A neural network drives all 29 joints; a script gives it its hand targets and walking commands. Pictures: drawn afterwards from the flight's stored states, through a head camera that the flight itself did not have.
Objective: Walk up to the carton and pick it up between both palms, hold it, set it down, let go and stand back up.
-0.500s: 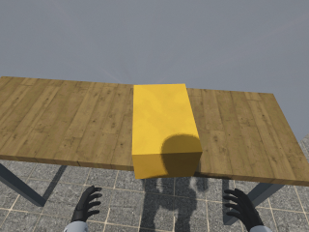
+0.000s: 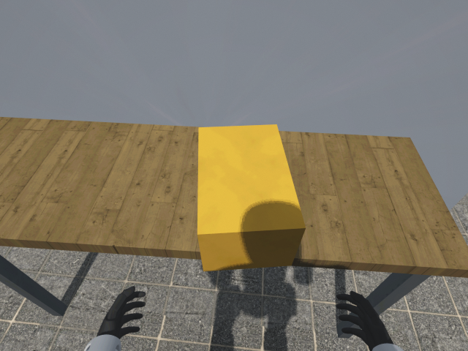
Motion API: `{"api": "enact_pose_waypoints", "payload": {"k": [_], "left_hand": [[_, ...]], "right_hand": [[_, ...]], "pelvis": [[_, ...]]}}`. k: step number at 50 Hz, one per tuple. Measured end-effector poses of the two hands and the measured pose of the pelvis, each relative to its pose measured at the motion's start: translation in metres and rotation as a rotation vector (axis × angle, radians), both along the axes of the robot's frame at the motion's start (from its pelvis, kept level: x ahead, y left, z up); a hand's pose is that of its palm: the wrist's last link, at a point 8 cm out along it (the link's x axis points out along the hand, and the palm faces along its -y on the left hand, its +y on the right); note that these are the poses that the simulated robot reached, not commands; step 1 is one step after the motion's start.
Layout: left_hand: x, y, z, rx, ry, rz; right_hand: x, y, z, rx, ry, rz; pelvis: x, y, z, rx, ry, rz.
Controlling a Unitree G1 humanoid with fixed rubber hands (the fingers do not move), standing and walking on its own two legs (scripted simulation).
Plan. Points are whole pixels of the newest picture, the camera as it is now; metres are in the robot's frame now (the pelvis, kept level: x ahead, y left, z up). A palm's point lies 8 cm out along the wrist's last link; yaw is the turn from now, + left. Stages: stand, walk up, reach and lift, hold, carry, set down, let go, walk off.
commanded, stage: let go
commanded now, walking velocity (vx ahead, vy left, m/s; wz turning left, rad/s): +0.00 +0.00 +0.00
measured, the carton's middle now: (242, 192) +0.40 -0.01 +0.01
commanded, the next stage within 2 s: stand in 0.34 s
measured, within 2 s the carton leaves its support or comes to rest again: neither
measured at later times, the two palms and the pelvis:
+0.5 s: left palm out of the picture +0.14 +0.23 -0.09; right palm out of the picture +0.13 -0.25 -0.08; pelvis -0.01 -0.01 +0.00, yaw +0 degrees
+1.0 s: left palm out of the picture +0.05 +0.25 -0.11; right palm out of the picture +0.03 -0.25 -0.11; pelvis -0.03 +0.01 +0.00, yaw +1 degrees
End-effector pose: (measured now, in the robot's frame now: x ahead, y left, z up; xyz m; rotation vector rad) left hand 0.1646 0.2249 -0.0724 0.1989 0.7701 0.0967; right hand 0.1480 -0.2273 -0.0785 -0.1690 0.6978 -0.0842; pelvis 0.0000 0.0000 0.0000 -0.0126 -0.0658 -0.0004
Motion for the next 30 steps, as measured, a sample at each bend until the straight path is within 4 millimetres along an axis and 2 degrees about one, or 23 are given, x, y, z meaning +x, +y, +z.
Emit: {"api": "enact_pose_waypoints", "payload": {"k": [5,20,23,30], "left_hand": [[0.007,-0.002,0.002,-0.001,0.005,-0.01],[-0.012,-0.012,-0.009,-0.022,0.038,0.019],[-0.02,-0.005,-0.012,-0.008,0.024,0.033],[-0.055,0.02,-0.019,0.04,0.075,0.072]], "right_hand": [[0.002,-0.003,0.001,0.003,-0.02,-0.002],[-0.002,-0.02,0.005,-0.036,0.004,0.012],[-0.009,-0.025,-0.001,-0.055,0.06,-0.023],[-0.039,-0.031,-0.017,-0.07,0.161,-0.068]], "pelvis": [[0.001,0.0,0.0,-0.001,-0.017,-0.004],[-0.008,-0.008,-0.001,0.008,-0.015,0.0],[-0.008,-0.009,-0.002,0.004,0.012,0.005],[-0.007,-0.008,-0.004,-0.002,0.022,0.011]]}}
